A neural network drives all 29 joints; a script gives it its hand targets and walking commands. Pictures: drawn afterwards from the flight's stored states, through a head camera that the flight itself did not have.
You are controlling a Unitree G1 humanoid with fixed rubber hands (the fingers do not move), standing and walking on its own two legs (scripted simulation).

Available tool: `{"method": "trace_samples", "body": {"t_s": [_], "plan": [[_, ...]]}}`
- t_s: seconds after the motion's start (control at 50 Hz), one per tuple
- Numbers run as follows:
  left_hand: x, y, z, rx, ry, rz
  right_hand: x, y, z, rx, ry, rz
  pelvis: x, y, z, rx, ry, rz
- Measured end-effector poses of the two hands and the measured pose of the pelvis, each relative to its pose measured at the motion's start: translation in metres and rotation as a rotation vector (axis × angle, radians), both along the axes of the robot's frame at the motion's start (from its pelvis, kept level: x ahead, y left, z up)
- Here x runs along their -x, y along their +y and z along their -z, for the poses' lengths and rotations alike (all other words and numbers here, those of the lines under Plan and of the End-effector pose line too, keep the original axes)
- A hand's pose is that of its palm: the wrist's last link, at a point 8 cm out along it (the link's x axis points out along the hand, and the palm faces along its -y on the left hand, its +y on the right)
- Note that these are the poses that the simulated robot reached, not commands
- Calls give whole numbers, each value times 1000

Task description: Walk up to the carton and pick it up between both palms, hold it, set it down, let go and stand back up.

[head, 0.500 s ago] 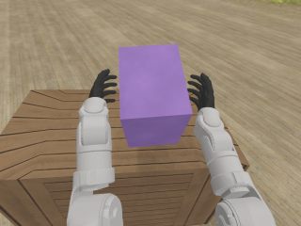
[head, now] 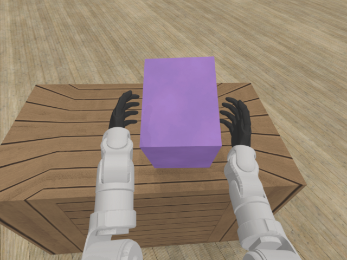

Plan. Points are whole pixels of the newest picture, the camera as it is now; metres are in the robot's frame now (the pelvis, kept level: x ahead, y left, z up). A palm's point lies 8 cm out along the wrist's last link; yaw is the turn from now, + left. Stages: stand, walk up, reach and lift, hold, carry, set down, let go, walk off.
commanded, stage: set down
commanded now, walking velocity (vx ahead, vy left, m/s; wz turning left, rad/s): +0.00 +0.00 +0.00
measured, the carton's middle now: (180, 119) +0.49 -0.02 +0.03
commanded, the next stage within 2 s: none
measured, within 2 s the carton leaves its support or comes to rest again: neither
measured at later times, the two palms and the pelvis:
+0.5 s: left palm (124, 125) +0.36 +0.12 +0.14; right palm (248, 132) +0.35 -0.15 +0.14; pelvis -0.01 +0.00 +0.00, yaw +0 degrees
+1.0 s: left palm (127, 115) +0.44 +0.12 +0.10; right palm (235, 118) +0.41 -0.14 +0.12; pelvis +0.04 +0.00 +0.00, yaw +0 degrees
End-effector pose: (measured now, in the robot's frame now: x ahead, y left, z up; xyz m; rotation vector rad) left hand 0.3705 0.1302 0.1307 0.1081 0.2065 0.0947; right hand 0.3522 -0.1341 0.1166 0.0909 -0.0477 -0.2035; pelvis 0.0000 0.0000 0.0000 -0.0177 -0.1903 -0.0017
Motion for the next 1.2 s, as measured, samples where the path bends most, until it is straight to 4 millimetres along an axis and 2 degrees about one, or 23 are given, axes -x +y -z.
{"method": "trace_samples", "body": {"t_s": [0.12, 0.18, 0.24, 0.34, 0.42, 0.52, 0.58, 0.64, 0.7, 0.76, 0.88, 0.96, 1.04, 1.2], "plan": [[-10, -4, -31, -17, -114, -15, -11, -2, -22, 0, -85, 10, -17, -4, -1, -4, 30, 0], [-10, -8, -37, -14, -126, 14, -13, -7, -31, 23, -102, 26, -18, -5, -1, -4, 32, 0], [-7, -12, -24, -2, -73, 60, -12, -14, -27, 56, -71, 39, -12, -4, 0, -1, 25, 1], [2, -14, 13, 21, 38, 83, 0, -17, 3, 85, 27, 34, 4, -3, 0, 0, 3, 1], [6, -13, 10, 12, -1, 58, 6, -14, -2, 78, -7, 33, 9, -4, 0, -2, 8, 2], [6, -14, -16, -16, -83, 34, 5, -12, -32, 38, -96, 41, 4, -4, -1, -2, 31, 2], [2, -15, -22, -5, -79, 59, 1, -15, -41, 52, -95, 43, 4, -4, -1, -2, 31, 2], [-6, -14, -8, 28, -18, 99, -3, -17, -31, 68, -32, 42, 7, -5, -1, -2, 29, 2], [-11, -12, 22, 58, 66, 110, -8, -16, -7, 62, 48, 44, 7, -5, -1, -2, 29, 2], [-20, -13, 33, 59, 63, 110, -18, -14, -5, 50, 27, 48, 2, -4, -1, -2, 38, 2], [-46, -8, 25, 31, 5, 52, -41, -4, -13, 42, -25, 44, -22, -2, -1, 1, 94, 3], [-62, -7, 25, 30, 7, 70, -54, -3, -10, 48, -10, 58, -36, 0, -1, 4, 113, 3], [-72, -8, 35, 41, 31, 111, -61, -6, 0, 55, 15, 92, -42, 4, -1, 10, 121, 2], [-81, -5, 35, 44, 50, 105, -67, 0, -1, 54, -9, 91, -50, 7, -4, 13, 130, 5]]}}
